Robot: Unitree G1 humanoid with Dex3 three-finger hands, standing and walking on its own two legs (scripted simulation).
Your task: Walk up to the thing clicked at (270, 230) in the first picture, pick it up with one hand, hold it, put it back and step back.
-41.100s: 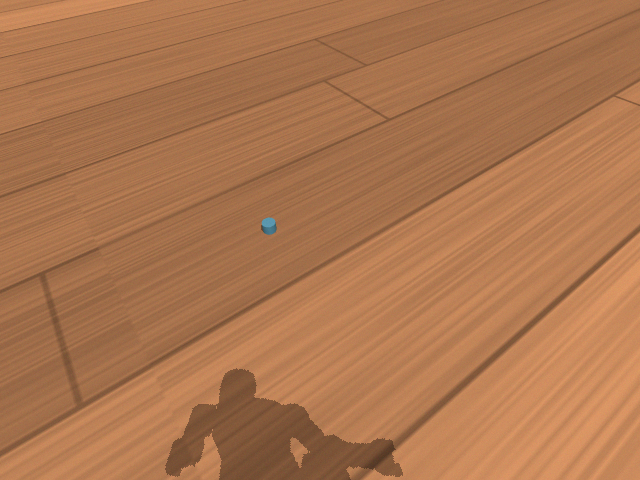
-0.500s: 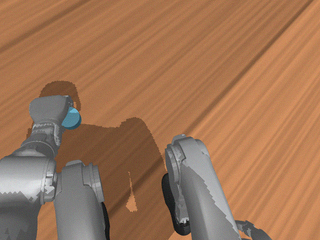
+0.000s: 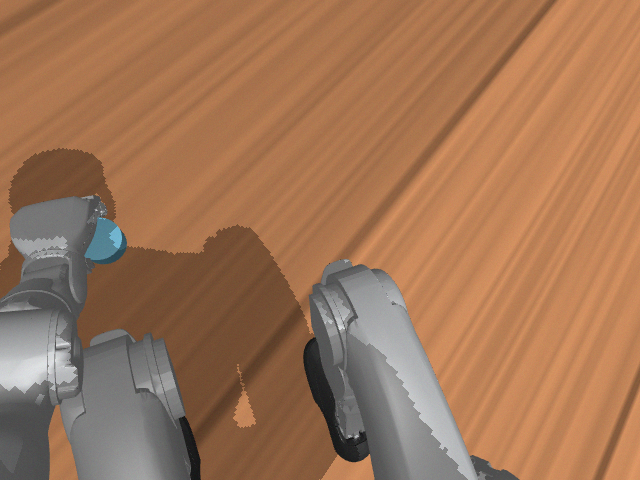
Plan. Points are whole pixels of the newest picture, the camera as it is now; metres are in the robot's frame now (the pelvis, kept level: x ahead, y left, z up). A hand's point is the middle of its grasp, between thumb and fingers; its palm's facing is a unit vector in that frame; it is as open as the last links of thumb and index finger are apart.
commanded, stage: rest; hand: left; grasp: from above
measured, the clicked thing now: (101, 241) +0.46 +0.18 -0.27
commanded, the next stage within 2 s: open in 0.66 s
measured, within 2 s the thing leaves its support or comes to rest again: rests again in 0.24 s
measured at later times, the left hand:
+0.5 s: hand (79, 249) +0.44 +0.21 -0.23, palm faces -0.45 -0.11 -0.89, open 8.3 cm
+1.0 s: hand (81, 250) +0.44 +0.20 -0.24, palm faces -0.44 -0.08 -0.89, open 8.9 cm
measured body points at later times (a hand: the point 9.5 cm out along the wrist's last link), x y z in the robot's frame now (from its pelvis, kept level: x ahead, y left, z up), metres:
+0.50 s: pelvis +0.00 +0.01 -0.01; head +0.26 +0.07 +0.35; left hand +0.46 +0.21 -0.18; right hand -0.01 -0.25 -0.08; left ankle +0.06 +0.13 -0.27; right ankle +0.10 -0.13 -0.27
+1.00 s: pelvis -0.01 +0.01 +0.00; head +0.26 +0.08 +0.35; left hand +0.46 +0.21 -0.19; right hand -0.01 -0.25 -0.06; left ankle +0.06 +0.13 -0.27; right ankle +0.10 -0.13 -0.27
